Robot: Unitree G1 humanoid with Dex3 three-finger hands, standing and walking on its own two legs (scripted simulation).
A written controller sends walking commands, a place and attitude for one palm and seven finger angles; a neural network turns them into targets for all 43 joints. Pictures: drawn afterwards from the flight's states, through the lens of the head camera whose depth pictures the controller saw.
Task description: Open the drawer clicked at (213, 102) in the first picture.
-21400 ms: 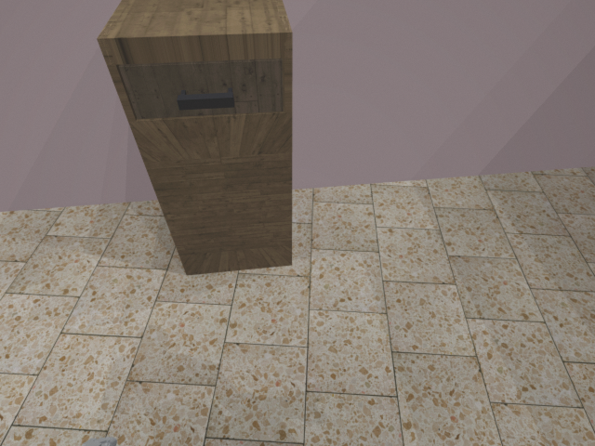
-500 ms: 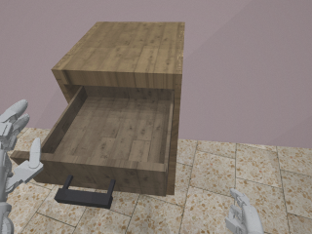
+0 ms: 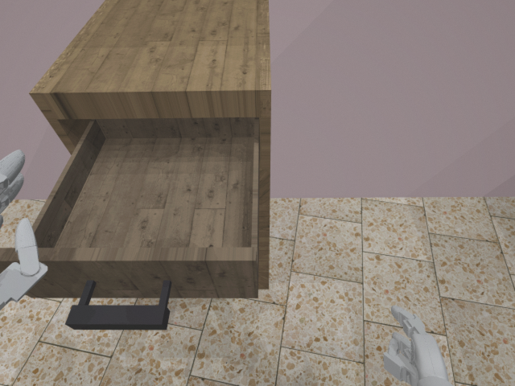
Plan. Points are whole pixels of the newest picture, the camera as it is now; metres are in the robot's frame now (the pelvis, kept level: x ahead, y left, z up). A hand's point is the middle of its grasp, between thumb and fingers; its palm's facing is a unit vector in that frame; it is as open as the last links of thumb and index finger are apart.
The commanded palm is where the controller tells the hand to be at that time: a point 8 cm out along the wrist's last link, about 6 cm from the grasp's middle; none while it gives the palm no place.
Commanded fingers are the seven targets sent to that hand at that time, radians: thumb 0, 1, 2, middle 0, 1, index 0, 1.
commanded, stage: step back with the hand held close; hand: left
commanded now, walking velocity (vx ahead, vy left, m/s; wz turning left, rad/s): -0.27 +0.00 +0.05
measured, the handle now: (123, 301) +0.23 +0.21 +0.02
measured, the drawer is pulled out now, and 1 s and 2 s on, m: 0.30 0.30 0.30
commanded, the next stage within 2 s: stop stepping back and stand still in 0.90 s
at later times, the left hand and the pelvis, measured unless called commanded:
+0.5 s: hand out of the picture +0.12 +0.23 +0.20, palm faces +0.48 -0.77 -0.43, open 7.4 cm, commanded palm +0.05 +0.28 +0.21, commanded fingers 0.00 0.90 0.90 -0.20 -0.30 -0.20 -0.30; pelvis -0.07 +0.00 -0.02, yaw +2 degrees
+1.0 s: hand out of the picture +0.03 +0.19 +0.20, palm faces +0.32 -0.79 -0.53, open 7.4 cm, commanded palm -0.04 +0.25 +0.21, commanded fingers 0.00 0.90 0.90 -0.20 -0.30 -0.20 -0.30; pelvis -0.18 -0.03 +0.00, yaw -1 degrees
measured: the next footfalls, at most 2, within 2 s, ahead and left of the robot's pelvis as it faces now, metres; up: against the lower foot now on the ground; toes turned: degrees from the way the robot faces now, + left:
right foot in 0.78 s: -0.09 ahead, -0.13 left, +0.00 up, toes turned -3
left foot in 1.04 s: -0.14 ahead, +0.10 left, +0.00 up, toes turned +2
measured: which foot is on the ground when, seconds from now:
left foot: down 0.00-0.82, up 0.84-1.00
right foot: down 0.00-0.58, up 0.60-0.76, down 0.78-1.00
